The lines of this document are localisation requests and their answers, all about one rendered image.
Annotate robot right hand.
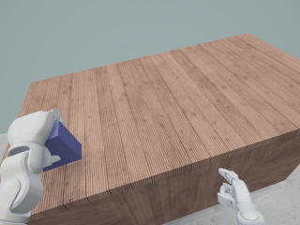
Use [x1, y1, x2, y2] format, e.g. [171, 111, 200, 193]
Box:
[217, 168, 253, 210]

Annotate sponge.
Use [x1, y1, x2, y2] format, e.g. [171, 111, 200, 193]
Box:
[42, 121, 83, 172]

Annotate robot left hand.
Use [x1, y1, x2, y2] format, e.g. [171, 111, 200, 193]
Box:
[7, 109, 66, 168]

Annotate robot right forearm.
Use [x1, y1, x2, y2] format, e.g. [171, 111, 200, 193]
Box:
[235, 202, 265, 225]

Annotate robot left forearm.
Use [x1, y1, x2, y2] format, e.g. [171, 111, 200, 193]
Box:
[0, 142, 45, 225]

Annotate table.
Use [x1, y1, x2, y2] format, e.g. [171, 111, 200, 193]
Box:
[0, 33, 300, 225]

